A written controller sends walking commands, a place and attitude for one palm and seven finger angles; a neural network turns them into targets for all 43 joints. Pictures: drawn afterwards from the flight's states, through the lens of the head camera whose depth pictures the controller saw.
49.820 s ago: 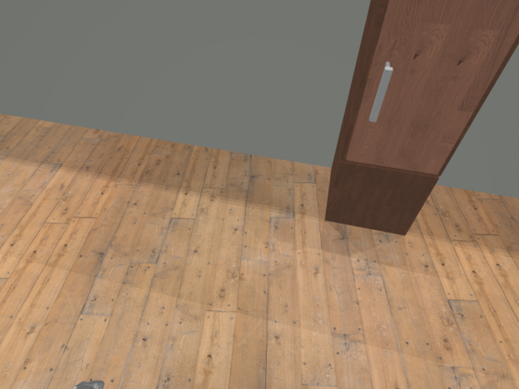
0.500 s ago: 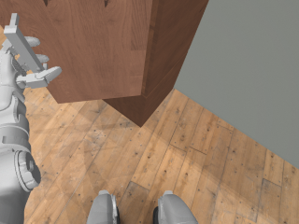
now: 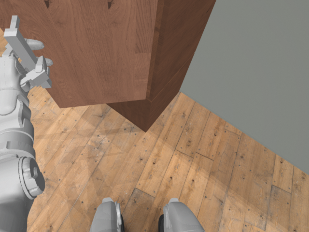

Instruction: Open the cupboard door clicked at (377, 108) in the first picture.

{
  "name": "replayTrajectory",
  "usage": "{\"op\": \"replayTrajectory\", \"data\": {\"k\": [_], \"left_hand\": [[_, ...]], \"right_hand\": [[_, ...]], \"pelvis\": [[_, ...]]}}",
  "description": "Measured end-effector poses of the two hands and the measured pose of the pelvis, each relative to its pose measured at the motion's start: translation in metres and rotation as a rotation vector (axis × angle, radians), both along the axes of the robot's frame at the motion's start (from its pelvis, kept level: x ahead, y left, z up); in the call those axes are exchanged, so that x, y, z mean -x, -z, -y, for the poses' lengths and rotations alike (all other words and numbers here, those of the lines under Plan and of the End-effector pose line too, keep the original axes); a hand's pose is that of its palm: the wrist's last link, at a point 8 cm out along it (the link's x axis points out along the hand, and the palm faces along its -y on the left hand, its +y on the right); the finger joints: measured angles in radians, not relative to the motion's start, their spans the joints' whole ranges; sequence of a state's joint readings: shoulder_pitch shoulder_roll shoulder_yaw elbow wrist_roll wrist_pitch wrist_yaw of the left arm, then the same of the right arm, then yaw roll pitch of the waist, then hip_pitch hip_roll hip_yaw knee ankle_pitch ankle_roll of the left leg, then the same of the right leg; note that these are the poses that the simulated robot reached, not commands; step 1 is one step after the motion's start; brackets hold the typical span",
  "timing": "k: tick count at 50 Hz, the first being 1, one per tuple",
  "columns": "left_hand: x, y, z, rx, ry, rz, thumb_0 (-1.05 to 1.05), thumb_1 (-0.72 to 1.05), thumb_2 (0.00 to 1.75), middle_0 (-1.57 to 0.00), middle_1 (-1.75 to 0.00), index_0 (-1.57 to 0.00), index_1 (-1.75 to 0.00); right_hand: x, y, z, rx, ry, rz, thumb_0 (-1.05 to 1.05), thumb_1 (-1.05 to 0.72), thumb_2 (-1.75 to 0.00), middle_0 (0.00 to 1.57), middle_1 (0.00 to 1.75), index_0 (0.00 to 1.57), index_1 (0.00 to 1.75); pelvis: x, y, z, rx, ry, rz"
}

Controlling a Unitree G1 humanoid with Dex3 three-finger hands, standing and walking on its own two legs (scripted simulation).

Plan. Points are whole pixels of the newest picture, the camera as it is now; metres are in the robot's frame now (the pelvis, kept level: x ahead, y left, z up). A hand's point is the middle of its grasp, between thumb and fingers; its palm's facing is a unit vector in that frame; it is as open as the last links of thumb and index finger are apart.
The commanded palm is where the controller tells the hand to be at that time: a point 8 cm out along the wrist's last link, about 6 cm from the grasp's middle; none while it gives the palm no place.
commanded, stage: pull the door open along its arc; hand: left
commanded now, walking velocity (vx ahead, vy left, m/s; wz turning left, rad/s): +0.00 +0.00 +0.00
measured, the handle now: (33, 56) +0.54 +0.27 +0.06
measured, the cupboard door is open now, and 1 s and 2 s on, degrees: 46 95 95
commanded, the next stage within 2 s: open thumb and fingers to let go in 0.90 s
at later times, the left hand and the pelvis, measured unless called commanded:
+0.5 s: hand (66, 118) +0.37 +0.17 +0.06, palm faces +0.32 -0.95 +0.06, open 6.2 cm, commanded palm +0.29 +0.23 +0.06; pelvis +0.03 +0.00 +0.02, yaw +0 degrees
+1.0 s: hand (115, 146) +0.30 +0.07 +0.07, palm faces +0.49 -0.87 +0.00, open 6.3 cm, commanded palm +0.26 +0.11 +0.06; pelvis +0.03 -0.05 +0.02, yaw +5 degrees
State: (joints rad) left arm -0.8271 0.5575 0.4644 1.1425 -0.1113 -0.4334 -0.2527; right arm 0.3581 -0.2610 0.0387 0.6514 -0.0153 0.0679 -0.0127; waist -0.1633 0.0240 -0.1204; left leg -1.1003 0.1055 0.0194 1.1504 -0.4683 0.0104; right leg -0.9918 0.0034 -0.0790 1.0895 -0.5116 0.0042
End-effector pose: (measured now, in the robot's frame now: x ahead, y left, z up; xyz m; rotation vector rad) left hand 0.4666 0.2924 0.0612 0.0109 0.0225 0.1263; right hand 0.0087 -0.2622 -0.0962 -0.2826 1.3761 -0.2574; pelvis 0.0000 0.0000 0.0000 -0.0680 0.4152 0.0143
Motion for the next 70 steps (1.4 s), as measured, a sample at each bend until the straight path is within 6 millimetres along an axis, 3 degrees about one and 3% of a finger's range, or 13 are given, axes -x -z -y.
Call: {"op": "replayTrajectory", "data": {"k": [7, 13, 18, 26, 30, 34, 39, 52, 57, 63, 70], "left_hand": [[0.012, 0.0, 0.003, -0.002, 0.005, 0.005, 0.0, 0.75, 0.78, -0.37, -1.34, -0.36, -1.35], [0.04, 0.001, 0.011, -0.002, 0.027, 0.011, 0.0, 0.73, 0.74, -0.37, -1.34, -0.35, -1.35], [0.079, 0.001, 0.028, 0.033, 0.011, 0.023, 0.01, 0.7, 0.72, -0.36, -1.34, -0.35, -1.35], [0.141, 0.0, 0.082, 0.068, -0.223, 0.032, 0.02, 0.68, 0.7, -0.34, -1.32, -0.35, -1.32], [0.163, -0.002, 0.108, 0.055, -0.308, 0.023, 0.02, 0.67, 0.7, -0.35, -1.3, -0.35, -1.31], [0.177, -0.003, 0.128, 0.027, -0.357, 0.016, 0.02, 0.66, 0.7, -0.35, -1.29, -0.34, -1.32], [0.188, -0.004, 0.145, 0.009, -0.375, 0.005, 0.02, 0.66, 0.7, -0.35, -1.29, -0.34, -1.32], [0.208, -0.005, 0.192, 0.011, -0.383, -0.014, 0.02, 0.69, 0.74, -0.29, -1.31, -0.33, -1.33], [0.206, -0.002, 0.191, -0.02, -0.393, 0.007, 0.01, 0.65, 0.76, -0.33, -1.31, -0.33, -1.32], [0.203, 0.0, 0.185, -0.014, -0.389, -0.008, 0.01, 0.46, 0.7, -0.35, -1.3, -0.35, -1.3], [0.203, -0.001, 0.185, 0.0, -0.38, 0.004, 0.01, 0.07, 0.54, -0.34, -1.26, -0.34, -1.26]], "right_hand": [[-0.008, -0.003, 0.0, -0.016, 0.016, 0.02, 0.01, -0.91, -0.9, 0.2, 0.3, 0.2, 0.3], [-0.032, -0.009, -0.003, -0.046, 0.014, 0.081, 0.01, -0.91, -0.9, 0.2, 0.3, 0.2, 0.3], [-0.069, -0.016, -0.007, -0.074, -0.018, 0.189, 0.01, -0.91, -0.9, 0.2, 0.3, 0.2, 0.3], [-0.146, -0.024, -0.026, -0.148, -0.155, 0.386, 0.01, -0.91, -0.9, 0.2, 0.3, 0.2, 0.3], [-0.176, -0.026, -0.035, -0.182, -0.216, 0.452, 0.01, -0.91, -0.9, 0.2, 0.3, 0.2, 0.3], [-0.193, -0.028, -0.04, -0.203, -0.256, 0.489, 0.01, -0.91, -0.9, 0.2, 0.3, 0.2, 0.3], [-0.196, -0.028, -0.033, -0.207, -0.271, 0.496, 0.01, -0.91, -0.9, 0.2, 0.3, 0.2, 0.3], [-0.177, -0.015, 0.011, -0.157, -0.278, 0.449, 0.01, -0.91, -0.9, 0.2, 0.3, 0.2, 0.3], [-0.176, -0.007, 0.017, -0.147, -0.28, 0.437, 0.01, -0.91, -0.9, 0.2, 0.3, 0.2, 0.3], [-0.177, -0.007, 0.01, -0.169, -0.275, 0.456, 0.01, -0.91, -0.9, 0.2, 0.3, 0.2, 0.3], [-0.177, -0.01, 0.0, -0.183, -0.283, 0.476, 0.01, -0.91, -0.9, 0.2, 0.3, 0.2, 0.3]], "pelvis": [[-0.006, -0.005, 0.0, -0.008, 0.011, 0.011], [-0.014, -0.014, -0.001, -0.018, 0.015, 0.034], [-0.022, -0.021, -0.002, -0.026, 0.019, 0.06], [-0.026, -0.024, 0.002, -0.047, 0.014, 0.103], [-0.026, -0.022, 0.01, -0.057, 0.001, 0.126], [-0.026, -0.022, 0.02, -0.065, -0.014, 0.144], [-0.027, -0.023, 0.033, -0.074, -0.029, 0.161], [-0.03, -0.022, 0.053, -0.098, -0.053, 0.157], [-0.024, -0.018, 0.057, -0.104, -0.058, 0.151], [-0.019, -0.019, 0.059, -0.104, -0.059, 0.157], [-0.015, -0.019, 0.054, -0.099, -0.057, 0.161]]}}
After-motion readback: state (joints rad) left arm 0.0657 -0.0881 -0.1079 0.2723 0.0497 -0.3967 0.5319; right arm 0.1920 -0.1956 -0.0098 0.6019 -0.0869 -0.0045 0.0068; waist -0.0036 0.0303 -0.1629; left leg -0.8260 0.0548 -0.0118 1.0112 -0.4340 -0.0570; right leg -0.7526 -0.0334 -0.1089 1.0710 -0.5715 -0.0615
